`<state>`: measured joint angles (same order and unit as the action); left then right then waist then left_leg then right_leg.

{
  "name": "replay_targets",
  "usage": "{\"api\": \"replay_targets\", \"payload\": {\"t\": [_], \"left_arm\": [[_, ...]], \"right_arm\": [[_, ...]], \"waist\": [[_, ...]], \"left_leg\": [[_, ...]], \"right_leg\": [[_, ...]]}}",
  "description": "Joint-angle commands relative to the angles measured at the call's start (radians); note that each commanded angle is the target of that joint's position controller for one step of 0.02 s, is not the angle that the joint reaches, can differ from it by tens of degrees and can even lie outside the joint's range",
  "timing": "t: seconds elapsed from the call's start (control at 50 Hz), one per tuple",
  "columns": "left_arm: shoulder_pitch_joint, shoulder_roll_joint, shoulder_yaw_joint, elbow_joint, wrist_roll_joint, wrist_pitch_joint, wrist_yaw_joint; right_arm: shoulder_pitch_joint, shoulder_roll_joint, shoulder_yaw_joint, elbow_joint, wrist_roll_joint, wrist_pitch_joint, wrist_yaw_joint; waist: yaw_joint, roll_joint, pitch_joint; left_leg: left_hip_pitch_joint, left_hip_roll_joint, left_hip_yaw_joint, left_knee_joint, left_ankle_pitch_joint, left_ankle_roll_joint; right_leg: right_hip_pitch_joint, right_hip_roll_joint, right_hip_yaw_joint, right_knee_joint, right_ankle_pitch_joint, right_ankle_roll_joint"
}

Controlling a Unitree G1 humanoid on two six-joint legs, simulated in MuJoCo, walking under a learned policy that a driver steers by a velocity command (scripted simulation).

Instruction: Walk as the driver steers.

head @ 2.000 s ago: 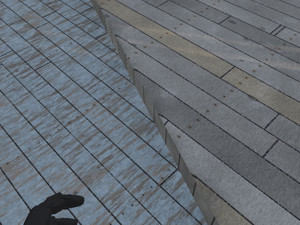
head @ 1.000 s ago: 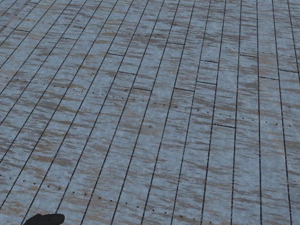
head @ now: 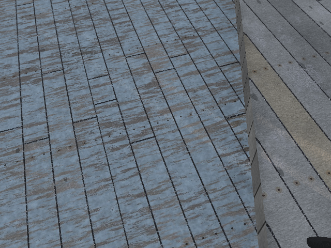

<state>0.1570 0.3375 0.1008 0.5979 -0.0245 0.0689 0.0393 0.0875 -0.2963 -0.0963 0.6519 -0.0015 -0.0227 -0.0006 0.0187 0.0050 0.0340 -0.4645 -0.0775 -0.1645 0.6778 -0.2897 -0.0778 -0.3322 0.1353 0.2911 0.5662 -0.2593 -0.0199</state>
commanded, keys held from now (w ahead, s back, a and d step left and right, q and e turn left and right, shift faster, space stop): shift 0.18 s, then q+shift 0.04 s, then w+q+shift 0.78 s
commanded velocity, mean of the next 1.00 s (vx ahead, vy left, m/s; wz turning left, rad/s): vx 0.55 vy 0.00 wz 0.36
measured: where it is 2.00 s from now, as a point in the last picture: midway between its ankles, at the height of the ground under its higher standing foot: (75, 106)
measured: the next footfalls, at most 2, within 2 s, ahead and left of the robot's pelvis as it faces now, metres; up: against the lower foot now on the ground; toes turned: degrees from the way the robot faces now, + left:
left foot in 0.06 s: +0.11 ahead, +0.12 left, +0.00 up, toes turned -12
right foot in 0.38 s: +0.02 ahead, -0.10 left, +0.00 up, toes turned -2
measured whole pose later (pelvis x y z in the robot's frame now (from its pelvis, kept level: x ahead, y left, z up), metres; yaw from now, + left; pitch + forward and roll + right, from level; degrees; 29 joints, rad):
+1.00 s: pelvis +0.36 +0.16 -0.01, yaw +27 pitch +1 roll +1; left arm 0.15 0.26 0.00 0.66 0.07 -0.06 -0.01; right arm 0.34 -0.33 -0.06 0.77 -0.02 -0.01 0.01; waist -0.01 -0.01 0.05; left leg -0.30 -0.21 -0.01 0.56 -0.27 0.17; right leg -0.55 -0.16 0.11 1.28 -0.34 0.03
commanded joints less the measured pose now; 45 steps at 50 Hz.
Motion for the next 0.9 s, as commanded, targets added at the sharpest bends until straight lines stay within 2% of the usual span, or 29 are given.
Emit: {"api": "replay_targets", "payload": {"t": [0.02,0.04,0.06,0.08,0.1,0.12,0.16,0.22,0.24,0.28,0.32,0.36,0.38,0.4,0.42,0.44,0.46,0.48,0.54,0.68,0.72,0.76,0.78,0.8,0.82,0.84,0.86,0.88,0.9], "left_arm": [[-0.070,0.157,0.040,-0.084,-0.009,-0.012,0.000],[-0.049,0.121,0.028,-0.080,-0.011,-0.015,0.001],[0.065,0.041,0.005,-0.057,0.009,-0.015,-0.002],[0.063,0.081,0.015,-0.085,0.002,-0.027,0.000],[0.091,0.163,0.038,-0.057,0.010,-0.037,0.003],[0.063,0.190,0.047,-0.034,0.004,-0.034,0.003],[0.053,0.144,0.035,-0.013,0.010,-0.019,0.007],[0.032,0.031,-0.010,-0.016,0.021,-0.027,0.001],[0.049,-0.005,-0.028,-0.008,0.032,-0.032,-0.005],[0.017,0.033,-0.020,-0.025,0.020,-0.050,-0.018],[0.062,0.065,-0.007,0.001,0.008,-0.077,-0.029],[0.215,0.078,0.001,0.080,0.022,-0.106,-0.027],[0.345,0.116,0.012,0.121,0.033,-0.115,-0.017],[0.314,0.164,0.026,0.116,0.043,-0.127,-0.019],[0.247,0.138,0.023,0.089,0.052,-0.149,-0.017],[0.183,0.078,0.007,0.074,0.035,-0.165,-0.010],[0.167,0.078,-0.007,0.080,0.084,-0.147,-0.017],[0.166,0.082,-0.005,0.084,0.082,-0.144,-0.016],[0.229,0.067,-0.013,0.117,0.059,-0.153,-0.027],[0.308,0.069,-0.020,0.191,0.067,-0.169,-0.019],[0.309,0.090,-0.023,0.212,0.067,-0.167,-0.015],[0.321,0.146,-0.016,0.228,0.068,-0.149,-0.009],[0.302,0.188,-0.005,0.220,0.064,-0.137,-0.009],[0.257,0.198,-0.003,0.199,0.059,-0.137,-0.015],[0.267,0.095,-0.024,0.161,0.047,-0.151,-0.034],[0.206,0.070,-0.044,0.042,0.045,-0.177,-0.054],[0.046,0.137,-0.029,0.018,0.055,-0.190,-0.054],[0.074,0.095,-0.041,0.005,0.046,-0.197,-0.051],[0.070,0.058,-0.057,0.021,0.063,-0.194,-0.045]], "right_arm": [[0.047,-0.101,-0.032,-0.050,0.003,-0.028,0.007],[0.067,-0.117,-0.038,-0.037,-0.003,-0.029,0.004],[0.044,-0.169,-0.044,-0.059,-0.016,-0.021,-0.002],[0.041,-0.203,-0.047,-0.060,-0.049,-0.011,0.002],[0.022,-0.157,-0.037,-0.079,-0.044,-0.012,0.003],[-0.007,-0.110,-0.022,-0.086,-0.030,-0.009,-0.002],[-0.029,-0.090,-0.007,-0.083,-0.010,0.001,-0.014],[0.009,-0.048,0.019,-0.048,-0.016,0.010,-0.021],[0.040,-0.040,0.024,-0.029,-0.009,0.013,-0.016],[0.100,-0.154,-0.013,-0.023,0.023,0.032,-0.016],[0.125,-0.176,-0.021,-0.028,0.037,0.032,-0.019],[0.064,-0.138,-0.014,-0.054,0.049,0.025,-0.027],[0.014,-0.049,0.008,-0.080,0.049,0.011,-0.022],[0.008,-0.001,0.021,-0.115,0.066,-0.013,-0.016],[0.003,-0.054,0.014,-0.135,0.067,-0.030,-0.011],[0.026,-0.075,0.007,-0.124,0.066,-0.036,0.000],[0.015,-0.095,-0.004,-0.083,-0.048,-0.002,0.036],[0.041,-0.095,-0.011,-0.076,-0.059,0.017,0.059],[0.025,-0.068,0.001,-0.069,-0.038,0.035,0.099],[-0.183,-0.047,0.038,-0.139,-0.039,0.043,0.129],[-0.178,-0.029,0.051,-0.144,-0.035,0.045,0.120],[-0.043,-0.061,0.039,-0.112,-0.029,0.043,0.093],[0.128,-0.103,0.019,-0.069,-0.023,0.037,0.082],[0.360,-0.164,-0.014,0.006,-0.030,0.030,0.064],[0.350,-0.280,-0.058,0.030,-0.017,0.043,0.042],[0.349,-0.381,-0.073,-0.012,-0.022,0.044,0.039],[0.411,-0.321,-0.059,0.007,-0.016,0.043,0.025],[0.380,-0.325,-0.058,0.046,-0.029,0.036,0.005],[0.339,-0.267,-0.043,0.061,-0.029,0.022,-0.003]], "waist": [[-0.044,-0.193,-0.144],[-0.040,-0.163,-0.159],[0.022,0.053,-0.214],[0.040,0.285,-0.145],[0.035,0.219,-0.134],[0.023,0.136,-0.100],[0.011,0.087,-0.067],[-0.002,0.119,-0.082],[-0.003,0.149,-0.123],[-0.037,0.243,-0.085],[-0.013,0.215,-0.051],[0.075,0.144,-0.019],[0.126,0.001,-0.061],[0.110,-0.220,-0.026],[0.087,-0.215,0.016],[0.057,-0.192,0.055],[0.048,-0.121,0.049],[0.036,-0.137,0.051],[0.046,-0.138,0.070],[0.071,-0.114,0.173],[0.041,-0.111,0.145],[-0.054,-0.148,0.010],[-0.141,-0.167,-0.091],[-0.256,-0.128,-0.204],[-0.190,0.143,-0.261],[-0.165,0.227,-0.429],[-0.228,0.061,-0.433],[-0.156,0.040,-0.298],[-0.107,-0.039,-0.189]], "left_leg": [[0.146,-0.004,0.042,-0.203,0.092,0.029],[0.262,0.056,0.029,-0.303,0.210,0.054],[0.397,0.273,-0.188,-0.338,0.308,0.138],[0.379,0.410,-0.439,-0.379,0.393,0.306],[0.342,0.444,-0.474,-0.381,0.314,0.361],[0.293,0.386,-0.340,-0.363,0.254,0.334],[0.255,0.296,-0.202,-0.361,0.184,0.284],[0.253,0.217,-0.097,-0.365,0.214,0.269],[0.261,0.187,-0.085,-0.390,0.029,0.253],[0.233,0.200,-0.184,-0.445,-0.208,0.271],[0.179,0.217,-0.268,-0.475,-0.329,0.269],[-0.013,0.134,-0.221,-0.433,-0.293,0.179],[-0.245,0.053,-0.100,-0.162,-0.272,0.102],[-0.467,0.002,0.038,0.095,-0.182,0.094],[-0.510,0.096,0.001,0.246,-0.142,0.098],[-0.556,0.106,-0.005,0.327,-0.069,0.096],[-0.490,0.074,0.051,0.354,-0.035,0.098],[-0.472,0.074,0.080,0.415,-0.004,0.094],[-0.474,0.107,0.119,0.507,0.088,0.096],[-0.406,0.147,0.270,0.246,0.145,0.159],[-0.255,0.097,0.346,0.139,0.070,0.224],[-0.037,-0.013,0.403,0.139,-0.038,0.277],[0.170,-0.057,0.391,0.129,-0.095,0.303],[0.508,-0.072,0.304,0.038,-0.064,0.333],[0.834,0.088,-0.052,-0.114,-0.287,0.367],[0.978,0.342,-0.712,-0.353,-0.424,0.533],[0.993,0.313,-0.764,-0.419,-0.256,0.482],[0.867,0.318,-0.584,-0.403,-0.210,0.455],[0.667,0.252,-0.451,-0.394,-0.159,0.402]], "right_leg": [[0.095,-0.201,0.273,-0.070,0.269,-0.127],[0.053,-0.159,0.232,-0.011,0.155,-0.088],[-0.032,-0.047,0.087,0.198,-0.224,-0.031],[-0.235,0.051,-0.054,0.393,-0.454,0.026],[-0.255,-0.028,-0.061,0.576,-0.407,0.067],[-0.243,-0.054,-0.076,0.640,-0.326,0.084],[-0.231,-0.061,-0.103,0.688,-0.229,0.111],[-0.128,-0.087,-0.161,0.470,-0.201,0.124],[-0.056,-0.109,-0.220,0.329,-0.208,0.125],[0.002,-0.081,-0.289,0.165,-0.303,0.104],[0.111,-0.083,-0.274,-0.066,-0.233,0.043],[0.391,-0.128,-0.275,-0.327,0.026,-0.037],[0.631,-0.308,-0.131,-0.326,-0.050,-0.078],[0.605,-0.502,0.173,-0.348,-0.359,-0.148],[0.487,-0.572,0.262,-0.388,-0.484,-0.208],[0.490,-0.533,0.197,-0.399,-0.439,-0.179],[0.423,-0.490,0.102,-0.445,-0.421,-0.125],[0.413,-0.448,0.009,-0.449,-0.338,-0.099],[0.374,-0.400,-0.186,-0.463,-0.165,-0.071],[0.379,-0.403,-0.451,-0.518,0.096,-0.058],[0.406,-0.395,-0.543,-0.418,0.592,-0.045],[0.460,-0.426,-0.566,-0.143,1.246,-0.045],[0.406,-0.448,-0.557,0.081,1.354,-0.053],[0.215,-0.431,-0.543,0.382,1.196,-0.037],[-0.195,-0.251,-0.527,0.774,0.275,0.012],[-0.436,-0.081,-0.347,1.034,-0.185,0.055],[-0.501,-0.115,-0.213,1.012,-0.054,0.046],[-0.555,-0.195,-0.198,0.984,-0.054,0.036],[-0.481,-0.243,-0.206,0.885,-0.061,0.027]]}}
